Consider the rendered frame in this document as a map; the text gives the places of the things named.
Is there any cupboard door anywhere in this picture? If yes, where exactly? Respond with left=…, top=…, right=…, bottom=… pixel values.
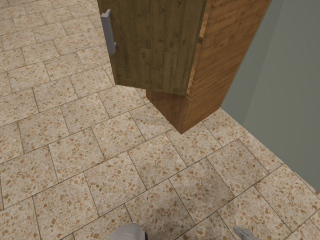
left=97, top=0, right=207, bottom=96

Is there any handle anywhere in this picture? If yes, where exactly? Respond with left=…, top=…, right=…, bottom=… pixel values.
left=100, top=9, right=117, bottom=54

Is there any left robot thigh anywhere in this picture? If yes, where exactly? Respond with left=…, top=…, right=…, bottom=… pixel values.
left=108, top=224, right=145, bottom=240

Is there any right robot hand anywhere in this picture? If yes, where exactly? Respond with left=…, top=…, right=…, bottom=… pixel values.
left=233, top=225, right=259, bottom=240

